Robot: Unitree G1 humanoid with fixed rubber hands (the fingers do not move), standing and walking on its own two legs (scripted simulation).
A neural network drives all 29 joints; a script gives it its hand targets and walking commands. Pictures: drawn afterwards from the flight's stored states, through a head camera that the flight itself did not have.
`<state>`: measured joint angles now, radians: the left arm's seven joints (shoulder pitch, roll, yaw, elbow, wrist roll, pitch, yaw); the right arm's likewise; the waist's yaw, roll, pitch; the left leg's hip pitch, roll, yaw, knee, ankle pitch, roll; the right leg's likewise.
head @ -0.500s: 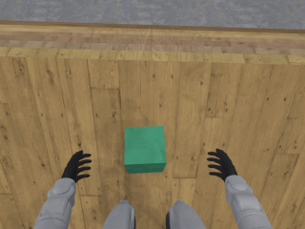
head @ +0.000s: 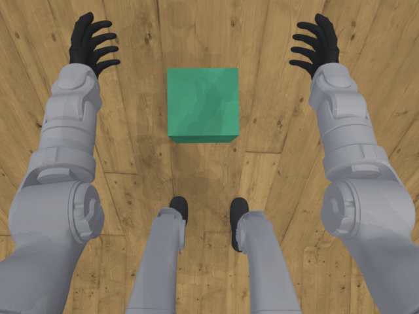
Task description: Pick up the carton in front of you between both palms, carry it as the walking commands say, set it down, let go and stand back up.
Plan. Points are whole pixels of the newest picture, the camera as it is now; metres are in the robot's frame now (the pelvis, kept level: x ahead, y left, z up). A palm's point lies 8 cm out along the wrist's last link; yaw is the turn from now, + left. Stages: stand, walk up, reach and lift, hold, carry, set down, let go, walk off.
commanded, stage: reach and lift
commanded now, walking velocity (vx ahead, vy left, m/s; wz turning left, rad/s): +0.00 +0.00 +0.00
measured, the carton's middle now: (203, 110) +0.53 +0.03 -0.53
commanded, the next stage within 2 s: none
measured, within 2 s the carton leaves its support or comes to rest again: leaves its support in 1.90 s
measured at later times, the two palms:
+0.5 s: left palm (124, 90) +0.52 +0.22 -0.27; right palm (283, 88) +0.54 -0.16 -0.28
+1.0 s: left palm (145, 107) +0.52 +0.21 -0.46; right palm (262, 106) +0.54 -0.16 -0.46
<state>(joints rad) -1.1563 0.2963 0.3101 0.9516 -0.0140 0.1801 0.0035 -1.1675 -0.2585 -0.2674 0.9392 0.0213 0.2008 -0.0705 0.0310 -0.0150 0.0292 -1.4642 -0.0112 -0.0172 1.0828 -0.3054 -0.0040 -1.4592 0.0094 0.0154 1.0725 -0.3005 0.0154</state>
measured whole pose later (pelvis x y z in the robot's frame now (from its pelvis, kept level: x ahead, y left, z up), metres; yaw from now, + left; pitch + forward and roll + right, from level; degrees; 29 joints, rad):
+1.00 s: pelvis -0.03 +0.00 -0.28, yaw +0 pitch +38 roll -1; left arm -1.56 0.42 0.14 1.19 -0.18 0.08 0.08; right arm -1.58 -0.37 -0.12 1.16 0.18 0.10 -0.12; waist 0.03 -0.01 0.42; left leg -2.24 -0.03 -0.03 2.16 -0.57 -0.03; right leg -2.24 0.07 0.04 2.15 -0.57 0.05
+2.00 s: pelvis -0.02 -0.01 -0.28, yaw +1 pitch +36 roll +0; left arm -1.33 0.22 0.25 0.75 -0.08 0.31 0.16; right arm -1.36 -0.22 -0.22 0.79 0.08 0.29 -0.18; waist 0.04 -0.01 0.31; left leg -2.20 -0.09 -0.06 2.18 -0.61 -0.07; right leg -2.19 0.11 0.06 2.18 -0.62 0.07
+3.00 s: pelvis +0.01 -0.01 -0.02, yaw +1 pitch +32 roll +0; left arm -0.69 -0.08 0.42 0.62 0.22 0.37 0.03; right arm -0.72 0.09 -0.43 0.66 -0.22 0.35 -0.06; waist 0.02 -0.02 -0.23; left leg -1.38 -0.09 -0.11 1.28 -0.45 -0.04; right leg -1.38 0.10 0.11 1.28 -0.46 0.04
